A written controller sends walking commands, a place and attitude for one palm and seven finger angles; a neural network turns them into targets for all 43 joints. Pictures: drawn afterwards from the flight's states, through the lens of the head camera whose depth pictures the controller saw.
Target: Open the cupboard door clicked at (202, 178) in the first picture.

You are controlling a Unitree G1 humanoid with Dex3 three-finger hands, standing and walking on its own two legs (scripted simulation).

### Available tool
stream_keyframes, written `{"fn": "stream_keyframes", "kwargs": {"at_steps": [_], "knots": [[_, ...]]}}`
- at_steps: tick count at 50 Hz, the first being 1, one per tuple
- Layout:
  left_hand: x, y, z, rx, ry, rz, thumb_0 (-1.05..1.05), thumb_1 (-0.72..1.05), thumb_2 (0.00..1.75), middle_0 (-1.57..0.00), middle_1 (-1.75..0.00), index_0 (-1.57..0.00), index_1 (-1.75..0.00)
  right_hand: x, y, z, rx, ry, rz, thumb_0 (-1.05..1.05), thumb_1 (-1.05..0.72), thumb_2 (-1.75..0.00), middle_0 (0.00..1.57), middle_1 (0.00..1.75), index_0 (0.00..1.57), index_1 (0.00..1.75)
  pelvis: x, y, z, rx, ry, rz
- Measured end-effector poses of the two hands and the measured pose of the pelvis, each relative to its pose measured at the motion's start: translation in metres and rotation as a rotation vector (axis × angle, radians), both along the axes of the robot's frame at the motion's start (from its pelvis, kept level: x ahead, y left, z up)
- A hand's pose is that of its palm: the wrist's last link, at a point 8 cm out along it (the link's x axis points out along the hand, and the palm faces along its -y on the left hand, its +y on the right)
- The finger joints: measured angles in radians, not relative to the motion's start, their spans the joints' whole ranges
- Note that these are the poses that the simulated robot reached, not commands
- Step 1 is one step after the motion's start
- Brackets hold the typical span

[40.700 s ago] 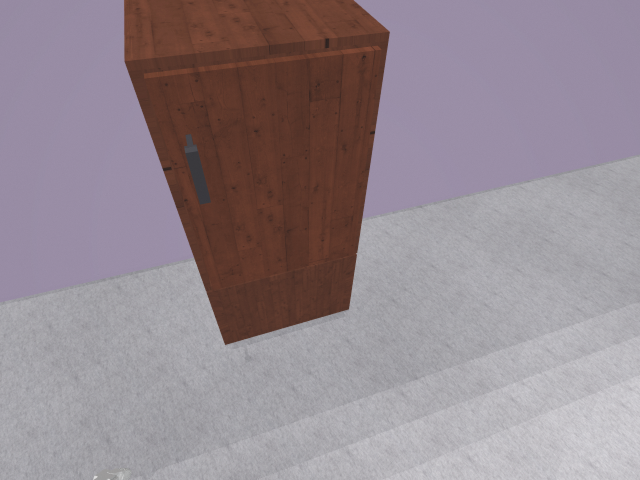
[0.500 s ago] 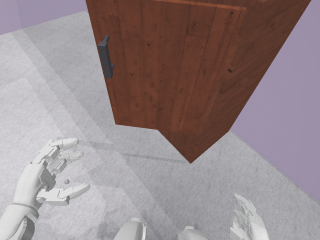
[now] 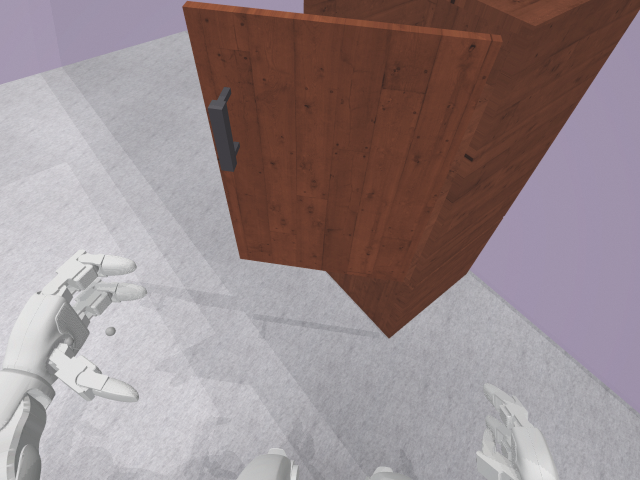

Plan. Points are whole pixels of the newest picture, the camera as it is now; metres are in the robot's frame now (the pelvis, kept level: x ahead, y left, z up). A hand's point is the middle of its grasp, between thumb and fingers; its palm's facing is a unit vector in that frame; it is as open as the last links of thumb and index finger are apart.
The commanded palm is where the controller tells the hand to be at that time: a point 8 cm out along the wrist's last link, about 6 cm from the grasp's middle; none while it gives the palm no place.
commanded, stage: raise the hand with hooked fingers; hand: left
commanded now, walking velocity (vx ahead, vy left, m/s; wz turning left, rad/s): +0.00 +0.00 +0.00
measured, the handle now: (227, 130) +0.60 +0.19 +0.07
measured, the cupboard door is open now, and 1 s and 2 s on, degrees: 43 43 43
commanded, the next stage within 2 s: move the hooked fingers beside the handle in 0.74 s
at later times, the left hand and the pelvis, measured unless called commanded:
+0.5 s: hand (121, 300) +0.29 +0.25 +0.07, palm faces -0.07 -1.00 -0.04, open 13.9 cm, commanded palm +0.27 +0.30 +0.08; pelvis +0.00 -0.01 +0.01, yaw -1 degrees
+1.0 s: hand (123, 290) +0.31 +0.25 +0.07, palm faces -0.07 -1.00 -0.03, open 13.9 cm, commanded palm +0.30 +0.30 +0.08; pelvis +0.00 -0.01 +0.01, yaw +0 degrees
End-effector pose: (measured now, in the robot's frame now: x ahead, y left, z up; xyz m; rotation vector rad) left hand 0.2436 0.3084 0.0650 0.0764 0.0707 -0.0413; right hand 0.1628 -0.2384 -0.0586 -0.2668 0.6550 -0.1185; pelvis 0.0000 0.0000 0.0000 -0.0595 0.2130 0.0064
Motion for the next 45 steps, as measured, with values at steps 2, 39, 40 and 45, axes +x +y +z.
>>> {"fn": "stream_keyframes", "kwargs": {"at_steps": [2, 39, 40, 45], "knots": [[0.002, -0.002, -0.002, -0.005, 0.026, -0.017, -0.01, -0.46, 0.32, -0.29, -1.17, -0.3, -1.18, -0.003, -0.001, 0.0, 0.001, 0.006, -0.003, 0.01, -0.9, -0.9, 0.2, 0.3, 0.21, 0.3, -0.001, -0.001, 0.001, 0.002, -0.005, -0.002], [0.034, -0.003, 0.013, -0.028, -0.023, -0.023, -0.01, -0.49, 0.3, -0.3, -1.2, -0.31, -1.2, -0.018, -0.025, 0.0, -0.005, 0.059, -0.047, 0.02, -0.9, -0.9, 0.2, 0.3, 0.21, 0.3, 0.005, -0.014, 0.009, 0.021, -0.01, -0.022], [0.034, -0.001, 0.013, -0.03, -0.023, -0.017, -0.01, -0.49, 0.3, -0.3, -1.2, -0.31, -1.2, -0.017, -0.024, 0.0, -0.005, 0.058, -0.045, 0.01, -0.9, -0.9, 0.2, 0.3, 0.21, 0.3, 0.005, -0.014, 0.009, 0.021, -0.01, -0.021], [0.035, 0.002, 0.01, -0.036, -0.009, -0.014, -0.01, -0.49, 0.3, -0.3, -1.2, -0.31, -1.2, -0.014, -0.022, 0.0, -0.007, 0.059, -0.035, 0.01, -0.9, -0.9, 0.2, 0.3, 0.21, 0.3, 0.005, -0.013, 0.009, 0.019, -0.006, -0.017]]}}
